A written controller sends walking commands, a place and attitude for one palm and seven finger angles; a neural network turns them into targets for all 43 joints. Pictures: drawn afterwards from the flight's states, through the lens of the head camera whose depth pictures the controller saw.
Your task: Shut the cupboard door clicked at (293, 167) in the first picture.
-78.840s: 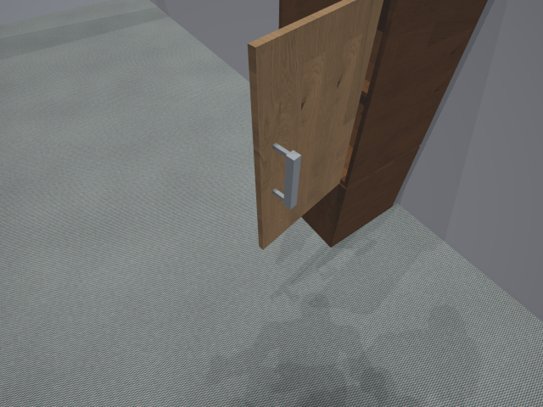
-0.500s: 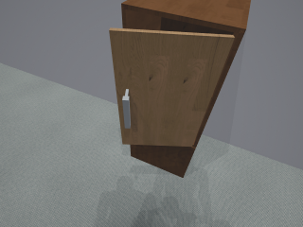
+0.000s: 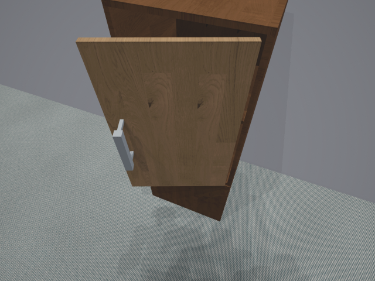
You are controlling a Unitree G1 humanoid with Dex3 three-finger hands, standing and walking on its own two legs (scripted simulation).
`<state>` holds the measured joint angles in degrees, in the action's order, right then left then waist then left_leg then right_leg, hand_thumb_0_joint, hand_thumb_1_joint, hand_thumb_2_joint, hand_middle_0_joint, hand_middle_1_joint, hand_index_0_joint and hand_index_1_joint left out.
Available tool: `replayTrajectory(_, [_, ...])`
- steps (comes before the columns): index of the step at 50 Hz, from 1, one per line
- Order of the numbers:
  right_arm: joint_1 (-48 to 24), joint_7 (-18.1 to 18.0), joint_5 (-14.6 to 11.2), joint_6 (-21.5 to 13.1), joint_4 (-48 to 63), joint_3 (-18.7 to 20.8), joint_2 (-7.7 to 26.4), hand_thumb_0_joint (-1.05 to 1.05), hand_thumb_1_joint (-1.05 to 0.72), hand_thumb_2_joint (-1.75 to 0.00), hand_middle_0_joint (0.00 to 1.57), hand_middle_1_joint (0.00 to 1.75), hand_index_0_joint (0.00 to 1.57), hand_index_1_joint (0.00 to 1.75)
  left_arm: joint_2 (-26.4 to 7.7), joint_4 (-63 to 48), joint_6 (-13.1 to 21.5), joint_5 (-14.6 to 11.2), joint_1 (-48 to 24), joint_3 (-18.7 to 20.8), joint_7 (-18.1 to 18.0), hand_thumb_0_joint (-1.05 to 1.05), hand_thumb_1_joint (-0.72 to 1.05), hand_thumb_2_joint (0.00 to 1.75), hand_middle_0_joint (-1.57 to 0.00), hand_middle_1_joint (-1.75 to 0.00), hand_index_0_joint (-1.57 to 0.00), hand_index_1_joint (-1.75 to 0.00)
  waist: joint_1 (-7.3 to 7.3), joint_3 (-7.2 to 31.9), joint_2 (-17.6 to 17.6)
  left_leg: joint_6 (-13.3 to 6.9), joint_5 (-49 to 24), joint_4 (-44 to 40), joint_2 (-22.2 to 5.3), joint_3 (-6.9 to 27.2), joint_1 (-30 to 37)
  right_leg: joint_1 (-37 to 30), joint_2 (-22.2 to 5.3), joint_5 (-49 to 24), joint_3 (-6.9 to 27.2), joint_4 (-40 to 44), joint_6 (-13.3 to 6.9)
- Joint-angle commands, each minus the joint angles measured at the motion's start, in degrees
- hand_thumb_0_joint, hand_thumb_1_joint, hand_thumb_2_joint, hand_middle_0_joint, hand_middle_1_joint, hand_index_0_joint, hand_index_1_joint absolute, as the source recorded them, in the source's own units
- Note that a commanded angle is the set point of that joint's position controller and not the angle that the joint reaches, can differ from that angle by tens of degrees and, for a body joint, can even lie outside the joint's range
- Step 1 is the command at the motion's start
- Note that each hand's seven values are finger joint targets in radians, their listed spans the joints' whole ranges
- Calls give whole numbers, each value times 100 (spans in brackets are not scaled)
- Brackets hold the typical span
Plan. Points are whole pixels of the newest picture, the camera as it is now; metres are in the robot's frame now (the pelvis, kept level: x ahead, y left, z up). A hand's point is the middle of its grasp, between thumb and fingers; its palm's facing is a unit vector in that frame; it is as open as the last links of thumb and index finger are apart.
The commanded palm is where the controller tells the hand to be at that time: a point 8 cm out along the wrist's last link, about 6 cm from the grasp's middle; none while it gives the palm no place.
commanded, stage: come to a stop and stand still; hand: left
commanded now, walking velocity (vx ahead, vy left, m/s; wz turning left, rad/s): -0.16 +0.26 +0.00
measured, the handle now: (125, 146) +0.47 +0.20 -0.04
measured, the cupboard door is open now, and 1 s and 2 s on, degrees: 23 23 23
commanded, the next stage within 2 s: look again from close up in 0.94 s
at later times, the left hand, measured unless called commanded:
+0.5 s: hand out of the picture +0.03 +0.15 -0.17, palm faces +0.09 -0.98 -0.19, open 7.3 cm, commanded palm none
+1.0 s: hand out of the picture +0.04 +0.19 -0.16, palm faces +0.00 -0.98 -0.22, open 7.3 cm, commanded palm none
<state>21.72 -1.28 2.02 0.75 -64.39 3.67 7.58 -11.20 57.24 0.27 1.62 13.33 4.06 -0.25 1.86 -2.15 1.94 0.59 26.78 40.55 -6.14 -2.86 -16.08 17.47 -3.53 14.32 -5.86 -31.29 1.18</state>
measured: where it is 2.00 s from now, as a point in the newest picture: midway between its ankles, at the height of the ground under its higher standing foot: outside the picture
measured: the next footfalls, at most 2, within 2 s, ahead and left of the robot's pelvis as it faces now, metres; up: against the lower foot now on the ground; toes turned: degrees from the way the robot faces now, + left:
left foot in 0.20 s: +0.09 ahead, +0.08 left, +0.00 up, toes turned +6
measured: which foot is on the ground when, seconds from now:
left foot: up 0.00-0.18, down 0.20-1.00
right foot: down 0.00-1.00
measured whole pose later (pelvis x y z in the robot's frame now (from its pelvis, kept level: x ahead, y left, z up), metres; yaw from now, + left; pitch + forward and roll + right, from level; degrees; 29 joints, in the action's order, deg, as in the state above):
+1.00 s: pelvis +0.01 +0.01 +0.01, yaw +0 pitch +0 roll +0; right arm 16.7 0.5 1.5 0.5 -58.4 0.0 10.9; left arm -10.5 56.7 -0.4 0.9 17.0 -0.5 -1.5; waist 0.1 -1.1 0.6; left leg -4.9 11.6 26.4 1.6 -8.2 -15.3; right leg 14.0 -4.1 13.8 -3.7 -28.0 1.3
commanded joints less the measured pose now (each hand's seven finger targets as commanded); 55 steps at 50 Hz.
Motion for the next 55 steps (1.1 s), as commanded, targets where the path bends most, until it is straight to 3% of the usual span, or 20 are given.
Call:
replayTrajectory(1, [-388, -24, -46, -70, 632, 47, 317, 0, -90, -90, 20, 30, 20, 30, -519, 91, 53, 20, 956, 57, -146, 0, 90, 90, -20, -30, -20, -30, -387, -91, -1662, -116, 378, 2005, 143, 29, -1830, -1060, -1540, -415, 1715, 1708, -1107])
replayTrajectory(3, [-152, 9, -93, -44, 458, -36, 109, 0, -90, -90, 20, 30, 20, 30, -294, -35, 90, 9, 386, -65, -212, 0, 90, 90, -20, -30, -20, -30, -116, -37, -979, -9, -6, 1330, 96, 39, -984, -536, -1365, -1670, 883, 1419, -1018])
replayTrajectory(6, [-77, 15, -139, -28, 380, -128, -19, 0, -90, -90, 20, 30, 20, 30, -399, -53, 82, 8, 344, -98, -238, 0, 90, 90, -20, -30, -20, -30, -101, -38, -851, 86, -693, -115, 309, -195, -105, -242, -1175, -2378, 583, 1055, -911])
replayTrajectory(8, [101, 2, -158, -33, 308, -102, 84, 0, -90, -90, 20, 30, 20, 30, -430, -22, 30, -47, 301, -71, -238, 0, 90, 90, -20, -30, -20, -30, -22, 3, -763, 99, -1638, -1175, 358, -284, 545, -101, -1022, -2044, 492, 692, -732])
replayTrajectory(9, [77, -11, -152, -55, 346, -66, 288, 0, -90, -90, 20, 30, 20, 30, -339, -54, -12, -77, 379, -75, -232, 0, 90, 90, -20, -30, -20, -30, -54, 2, -319, 25, -2316, -1519, 201, -62, 861, 102, -848, -1778, 481, 416, -545])
replayTrajectory(11, [-331, -52, -108, -90, 568, -6, 789, 0, -90, -90, 20, 30, 20, 30, -106, -96, -80, -100, 657, -106, -237, 0, 90, 90, -20, -30, -20, -30, -303, 125, 732, -518, -4422, -1704, -757, 744, 515, -255, -287, -541, 167, 162, -86])
replayTrajectory(13, [-749, -92, -111, -86, 648, -5, 777, 0, -90, -90, 20, 30, 20, 30, -97, 11, -121, -62, 721, -140, -268, 0, 90, 90, -20, -30, -20, -30, -363, 80, 1156, -698, -4916, -1821, -720, 706, 343, -558, -173, -69, 129, -187, -38])
replayTrajectory(16, [-918, -112, -109, -69, 764, 30, 827, 0, -90, -90, 20, 30, 20, 30, -129, 77, -131, -36, 820, -153, -251, 0, 90, 90, -20, -30, -20, -30, -358, 274, 719, -778, -5115, -1647, -697, 612, 826, -403, -165, 222, 216, -131, -49])
replayTrajectory(18, [-1015, -99, -127, -46, 848, 75, 844, 0, -90, -90, 20, 30, 20, 30, -202, 77, -84, -1, 933, -150, -258, 0, 90, 90, -20, -30, -20, -30, -355, 476, 94, -579, -4699, -1251, -447, 402, 961, -544, -278, -1217, 357, 350, -77])
replayTrajectory(20, [-1013, -65, -139, 10, 898, 94, 732, 0, -90, -90, 20, 30, 20, 30, -372, 30, -41, 19, 865, -123, -262, 0, 90, 90, -20, -30, -20, -30, -265, 590, -694, -246, -3435, -760, -28, 15, 693, -708, -825, -2814, 892, 511, -337])
replayTrajectory(22, [-977, -31, -142, 87, 911, 64, 556, 0, -90, -90, 20, 30, 20, 30, -514, -28, -31, 19, 670, -107, -256, 0, 90, 90, -20, -30, -20, -30, -196, 454, -1255, -61, -1925, -498, 326, -146, 345, -729, -1333, -3323, 1181, 679, -778])
replayTrajectory(25, [-1041, 5, -136, 126, 871, 27, 417, 0, -90, -90, 20, 30, 20, 30, -515, -104, -56, 14, 452, -117, -245, 0, 90, 90, -20, -30, -20, -30, -163, 244, -1152, -24, -1183, -634, 383, -86, 361, -345, -1290, -2379, 1088, 871, -873])
replayTrajectory(26, [-1162, 48, -152, -71, 1326, 14, 789, 0, -90, -90, 20, 30, 20, 30, -561, -180, 76, 53, 740, -175, -442, 0, 90, 90, -20, -30, -20, -30, -159, 552, -931, 32, -1211, -789, 344, -112, 264, -893, -1057, -4364, 1545, 436, -609])
replayTrajectory(27, [-932, 98, -157, -63, 1353, -12, 616, 0, -90, -90, 20, 30, 20, 30, -869, -451, 131, 5, 581, -114, -421, 0, 90, 90, -20, -30, -20, -30, -89, 981, -961, -96, -1015, -981, 384, -65, 135, -1215, -1037, -3176, 1103, 189, -607])
replayTrajectory(28, [-1069, 119, -120, -91, 1244, -61, 596, 0, -90, -90, 20, 30, 20, 30, -735, -424, 114, -36, 464, -128, -391, 0, 90, 90, -20, -30, -20, -30, -168, 974, -63, -121, -1420, -1346, 360, -60, 483, -985, -892, -2390, 968, 10, -594])
replayTrajectory(30, [-1056, 96, -105, -112, 1359, -63, 852, 0, -90, -90, 20, 30, 20, 30, -533, -458, 40, -40, 563, -208, -343, 0, 90, 90, -20, -30, -20, -30, -178, 355, 594, -435, -2341, -1591, -265, 686, 326, -197, -254, -146, 441, -2, -313])
replayTrajectory(31, [-1105, 80, -105, -105, 1394, -77, 909, 0, -90, -90, 20, 30, 20, 30, -439, -424, -12, -23, 626, -245, -323, 0, 90, 90, -20, -30, -20, -30, -243, 39, 693, -573, -1879, -1952, -399, 934, -3, -184, -65, 509, 289, 25, -245])
replayTrajectory(34, [-1136, 98, -92, -84, 1455, -113, 939, 0, -90, -90, 20, 30, 20, 30, -347, -403, -46, 13, 709, -312, -242, 0, 90, 90, -20, -30, -20, -30, -318, -570, 2, -541, -25, -2390, -247, 913, -794, -294, -57, 520, 314, 297, -292])
replayTrajectory(37, [-927, 120, -76, -93, 1398, -124, 971, 0, -90, -90, 20, 30, 20, 30, -414, -445, -26, -6, 667, -313, -208, 0, 90, 90, -20, -30, -20, -30, -255, -421, -133, -455, 365, -2518, -134, 856, -642, -179, -94, 729, 442, 452, -315])
replayTrajectory(55, [-413, 101, -130, -244, 672, -296, 840, 0, -90, -90, 20, 30, 20, 30, -452, -71, 100, -73, 648, -418, -185, 0, 90, 90, -20, -30, -20, -30, -199, 6, -278, -367, -896, -2335, -43, 493, 50, -406, -349, 128, 684, 909, -307])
